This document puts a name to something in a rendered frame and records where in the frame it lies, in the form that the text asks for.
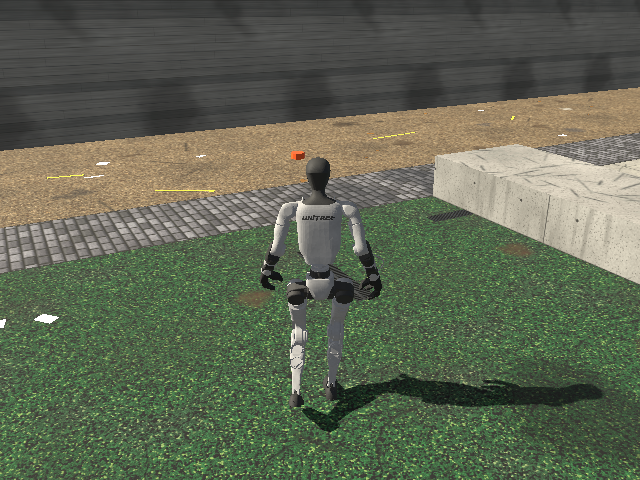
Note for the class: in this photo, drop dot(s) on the left robot forearm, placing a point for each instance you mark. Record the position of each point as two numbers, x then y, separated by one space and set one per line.
269 262

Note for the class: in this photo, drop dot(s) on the right robot upper arm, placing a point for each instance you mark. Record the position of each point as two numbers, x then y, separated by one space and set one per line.
350 210

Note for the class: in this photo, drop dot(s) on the left robot hand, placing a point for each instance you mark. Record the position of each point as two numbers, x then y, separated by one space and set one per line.
273 276

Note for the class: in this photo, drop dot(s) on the robot right thigh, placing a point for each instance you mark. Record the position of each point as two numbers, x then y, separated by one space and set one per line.
343 296

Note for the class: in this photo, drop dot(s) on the right robot foot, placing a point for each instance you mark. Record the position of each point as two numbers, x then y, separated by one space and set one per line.
331 392

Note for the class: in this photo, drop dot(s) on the right robot hand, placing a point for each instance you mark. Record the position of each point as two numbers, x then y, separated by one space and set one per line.
369 285

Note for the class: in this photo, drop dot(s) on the right robot forearm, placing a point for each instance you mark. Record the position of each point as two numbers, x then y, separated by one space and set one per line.
369 264

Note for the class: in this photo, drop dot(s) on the left robot upper arm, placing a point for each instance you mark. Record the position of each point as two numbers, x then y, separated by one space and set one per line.
287 211

